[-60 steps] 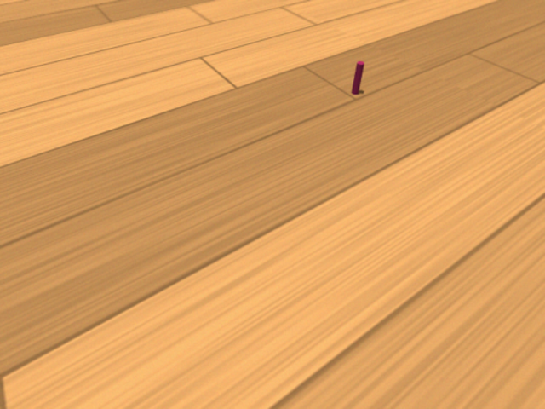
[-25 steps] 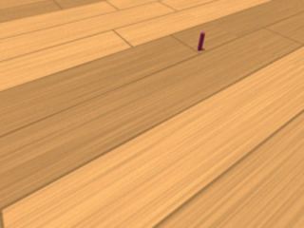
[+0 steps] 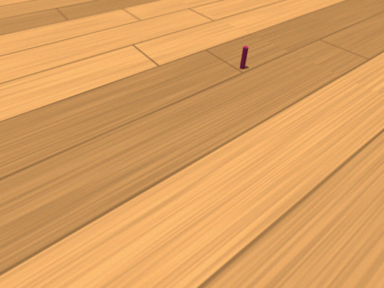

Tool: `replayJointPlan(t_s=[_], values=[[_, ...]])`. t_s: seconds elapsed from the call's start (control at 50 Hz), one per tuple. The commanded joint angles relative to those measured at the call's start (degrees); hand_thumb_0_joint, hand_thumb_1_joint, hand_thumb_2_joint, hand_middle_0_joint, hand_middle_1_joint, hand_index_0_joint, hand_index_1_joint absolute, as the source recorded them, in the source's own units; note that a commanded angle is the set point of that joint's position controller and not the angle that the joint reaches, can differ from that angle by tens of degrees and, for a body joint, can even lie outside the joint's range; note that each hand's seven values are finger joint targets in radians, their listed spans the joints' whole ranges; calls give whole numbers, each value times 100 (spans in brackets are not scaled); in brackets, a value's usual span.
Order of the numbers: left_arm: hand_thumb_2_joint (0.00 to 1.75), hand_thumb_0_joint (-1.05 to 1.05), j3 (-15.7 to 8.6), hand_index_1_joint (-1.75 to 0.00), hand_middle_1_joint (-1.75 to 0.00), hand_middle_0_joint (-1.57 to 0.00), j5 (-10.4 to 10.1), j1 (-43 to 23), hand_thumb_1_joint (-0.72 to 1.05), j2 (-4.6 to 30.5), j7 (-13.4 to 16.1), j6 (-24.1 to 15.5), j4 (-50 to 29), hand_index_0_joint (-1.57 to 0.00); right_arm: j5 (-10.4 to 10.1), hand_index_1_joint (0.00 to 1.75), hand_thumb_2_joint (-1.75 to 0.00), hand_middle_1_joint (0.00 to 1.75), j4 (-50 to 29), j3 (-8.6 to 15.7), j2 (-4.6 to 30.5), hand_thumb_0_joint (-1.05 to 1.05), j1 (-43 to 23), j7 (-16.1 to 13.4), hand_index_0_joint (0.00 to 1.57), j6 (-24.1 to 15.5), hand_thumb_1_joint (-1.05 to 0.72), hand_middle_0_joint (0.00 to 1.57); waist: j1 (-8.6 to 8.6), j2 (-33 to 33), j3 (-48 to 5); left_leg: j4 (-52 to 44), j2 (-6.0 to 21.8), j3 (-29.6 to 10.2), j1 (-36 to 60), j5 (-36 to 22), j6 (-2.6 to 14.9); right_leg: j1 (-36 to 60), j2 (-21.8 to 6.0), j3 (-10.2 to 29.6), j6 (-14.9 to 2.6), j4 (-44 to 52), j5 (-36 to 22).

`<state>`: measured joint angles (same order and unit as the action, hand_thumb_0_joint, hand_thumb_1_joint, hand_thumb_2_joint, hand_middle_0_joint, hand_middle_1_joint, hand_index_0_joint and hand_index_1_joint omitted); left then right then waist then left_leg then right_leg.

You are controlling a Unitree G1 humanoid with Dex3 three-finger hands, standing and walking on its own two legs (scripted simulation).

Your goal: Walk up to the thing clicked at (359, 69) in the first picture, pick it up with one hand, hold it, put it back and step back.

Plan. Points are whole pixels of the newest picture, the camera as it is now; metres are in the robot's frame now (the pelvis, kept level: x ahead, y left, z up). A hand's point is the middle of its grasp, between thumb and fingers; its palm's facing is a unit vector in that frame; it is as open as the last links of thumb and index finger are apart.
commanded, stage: walk up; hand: left
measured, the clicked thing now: (243, 58) +2.26 -0.47 -0.67
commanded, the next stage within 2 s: none
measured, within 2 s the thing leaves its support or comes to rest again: neither
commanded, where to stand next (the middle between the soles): +1.88 -0.59 m, yaw -17 degrees
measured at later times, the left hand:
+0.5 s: hand (147, 252) +0.24 +0.13 -0.13, palm faces -0.08 -0.93 -0.36, open 7.4 cm
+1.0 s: hand (183, 127) +0.69 +0.06 -0.13, palm faces -0.32 -0.88 -0.36, open 7.4 cm
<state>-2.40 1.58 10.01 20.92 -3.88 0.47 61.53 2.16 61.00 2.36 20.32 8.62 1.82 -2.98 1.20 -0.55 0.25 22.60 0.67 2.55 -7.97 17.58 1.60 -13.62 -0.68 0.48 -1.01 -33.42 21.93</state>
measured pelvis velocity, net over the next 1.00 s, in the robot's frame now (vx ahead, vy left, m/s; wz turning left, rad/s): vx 0.50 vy -0.18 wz -0.28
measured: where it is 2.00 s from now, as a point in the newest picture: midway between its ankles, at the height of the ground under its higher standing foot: (251, 156)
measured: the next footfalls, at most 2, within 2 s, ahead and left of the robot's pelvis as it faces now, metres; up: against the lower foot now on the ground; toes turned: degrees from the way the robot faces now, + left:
right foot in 0.28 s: +0.19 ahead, -0.26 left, +0.00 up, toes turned -13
left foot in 0.74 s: +0.54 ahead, -0.05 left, +0.00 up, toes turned -6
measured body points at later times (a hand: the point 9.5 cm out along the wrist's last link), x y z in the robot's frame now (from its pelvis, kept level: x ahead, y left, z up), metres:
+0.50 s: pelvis +0.18 -0.14 -0.01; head +0.16 -0.16 +0.44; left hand +0.24 +0.18 -0.11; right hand +0.25 -0.47 -0.13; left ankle +0.22 -0.01 -0.68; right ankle +0.16 -0.25 -0.75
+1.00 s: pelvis +0.50 -0.18 -0.01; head +0.50 -0.17 +0.44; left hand +0.70 +0.11 -0.11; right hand +0.45 -0.51 -0.11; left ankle +0.50 -0.04 -0.75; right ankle +0.52 -0.34 -0.69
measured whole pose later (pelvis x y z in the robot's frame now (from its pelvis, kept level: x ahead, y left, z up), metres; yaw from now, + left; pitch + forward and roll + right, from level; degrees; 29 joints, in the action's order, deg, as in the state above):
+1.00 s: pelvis +0.50 -0.18 -0.01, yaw -16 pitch -2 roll +1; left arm -2.4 -1.2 11.3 27.0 -5.0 -3.5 51.6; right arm 0.5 52.3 3.6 23.0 17.6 3.3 -6.0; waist -2.3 -3.2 1.9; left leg 23.9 3.6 9.6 -5.5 15.9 -0.5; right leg -31.1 -4.3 2.8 -0.8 -55.8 15.2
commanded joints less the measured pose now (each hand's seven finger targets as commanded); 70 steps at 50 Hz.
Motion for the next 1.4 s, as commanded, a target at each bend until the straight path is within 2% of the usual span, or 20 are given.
replayJointPlan(t_s=[0.0,0.08,0.2,0.26,0.28,0.3,0.32,0.42,0.64,0.72,0.76,0.78,0.86,1.08,1.14,1.16,1.18,1.2,1.28,1.38], values=[[90,0,-438,-30,-30,-20,64,-1539,90,1501,-166,-298,-1150,-20,2,30,-90,30,-567,727,2255,0,182,-109,20,-314,-90,20,-551,480,464,-1861,2694,-2786,857,2554,1249,-2942,-754,751,-30,-1961,178],[90,0,-498,-30,-30,-20,-9,-416,90,1510,-427,-200,-892,-20,76,30,-90,30,-846,714,2090,0,-529,-34,20,-380,-90,20,41,902,92,-1796,1865,-1077,519,2179,860,-2010,-744,128,135,-1598,-150],[90,0,-549,-30,-30,-20,-22,-533,90,1493,-457,-215,-920,-20,71,30,-90,30,-828,722,2184,0,-553,81,20,-329,-90,20,27,919,462,-1241,1542,18,-576,1932,650,-547,-597,-511,148,-477,-745],[90,0,-706,-30,-30,-20,50,981,90,1766,-264,-331,-373,-20,75,30,-90,30,-851,572,1864,0,-675,78,20,-209,-90,20,817,-491,-97,1558,959,759,-1475,1121,467,1485,-101,-890,11,118,-701],[90,0,-888,-30,-30,-20,73,1855,90,2284,-117,-404,-186,-20,55,30,-90,30,-983,373,1311,0,-529,100,20,-197,-90,20,1216,-2182,-326,3726,245,986,-2599,1425,251,2262,-467,240,-206,896,834],[90,0,-921,-30,-30,-20,55,1744,90,2640,-47,-453,-377,-20,-64,30,-90,30,-1248,225,1085,0,-493,143,20,-214,-90,20,995,-2592,27,4782,-148,393,-3917,1670,-36,2069,-1590,2988,-542,2289,2724],[90,0,-905,-30,-30,-20,-84,1251,90,2879,-49,-464,-604,-20,-68,30,-90,30,-1265,372,1673,0,-548,137,20,-223,-90,20,753,-1614,208,4940,192,-168,-3645,1242,-91,1484,-2349,4497,-1069,3124,3424],[90,0,-646,-30,-30,-20,-186,104,90,2112,81,-646,-966,-20,-211,30,-90,30,-866,415,1744,0,-12,269,20,-191,-90,20,-45,-877,523,3870,921,-573,-2565,-259,28,308,-1382,1834,-691,2523,1191],[90,0,-526,-30,-30,-20,-120,488,90,2038,32,-707,-1141,-20,-122,30,-90,30,-1476,475,1377,0,-980,425,20,-192,-90,20,236,-166,357,963,558,199,-1348,-1593,-234,260,-1061,442,-900,2316,-601],[90,0,-365,-30,-30,-20,-178,784,90,1709,111,-604,-1194,-20,41,30,-90,30,-897,718,1752,0,1064,223,20,-273,-90,20,-637,664,-814,465,132,364,1497,-577,224,-231,-560,-192,-522,-1169,-2826],[90,0,-153,-30,-30,-20,-282,1116,90,1143,166,-591,-1356,-20,99,30,-90,30,-999,948,2509,0,1844,84,20,-346,-90,20,-829,1798,-1338,-493,2483,-3748,3235,1361,981,-2854,618,110,-177,-3559,699],[90,0,-206,-30,-30,-20,-227,1048,90,1739,235,-585,-1304,-20,-114,30,-90,30,-1067,1022,2645,0,1481,85,20,-336,-90,20,-733,1474,-1414,-766,2859,-4352,3023,1346,1502,-3018,175,692,-349,-3970,529],[90,0,-249,-30,-30,-20,-325,394,90,1578,86,-663,-1174,-20,-212,30,-90,30,-1249,605,1788,0,734,38,20,-393,-90,20,-358,530,-45,-697,1682,-996,561,-1640,858,-2105,-405,680,-141,-3161,-503],[90,0,-347,-30,-30,-20,-148,-442,90,1373,-249,-473,-1356,-20,-200,30,-90,30,-1301,557,2006,0,535,99,20,-408,-90,20,-148,617,238,-745,1487,217,-289,-766,734,-536,-349,-456,-58,-108,-2124],[90,0,-562,-30,-30,-20,-129,794,90,1724,-109,-482,-993,-20,-175,30,-90,30,-1298,483,1845,0,563,64,20,-349,-90,20,614,-290,-526,1541,1049,552,-655,-2011,409,1452,-47,-538,-276,61,-1590],[90,0,-702,-30,-30,-20,-101,1572,90,2073,-10,-515,-849,-20,-178,30,-90,30,-1281,376,1528,0,952,75,20,-321,-90,20,904,-1245,-1000,3228,467,751,-1352,-1353,263,2431,-293,150,-326,465,-273],[90,0,-809,-30,-30,-20,-77,1750,90,2521,64,-554,-928,-20,-198,30,-90,30,-1386,228,1106,0,1341,81,20,-306,-90,20,729,-2171,-1047,4402,-37,422,-2448,1051,34,2922,-1726,2636,-689,1204,537],[90,0,-790,-30,-30,-20,-212,1381,90,2641,88,-563,-1052,-20,-244,30,-90,30,-1294,373,1700,0,1315,35,20,-275,-90,20,623,-1683,-1004,4967,5,-73,-2970,1168,-36,2944,-2301,4238,-1192,1922,668],[90,0,-558,-30,-30,-20,-303,366,90,1958,211,-683,-1288,-20,-348,30,-90,30,-1090,317,1559,0,915,42,20,-213,-90,20,34,-728,23,4610,619,-667,-2386,-224,156,805,-1421,1667,-747,1755,-1627],[90,0,-460,-30,-30,-20,-217,373,90,1744,187,-850,-1405,-20,-189,30,-90,30,-1167,417,1447,0,762,239,20,-46,-90,20,-103,-464,406,3497,613,-601,-2290,-827,-122,55,-1271,844,-960,2323,-938]])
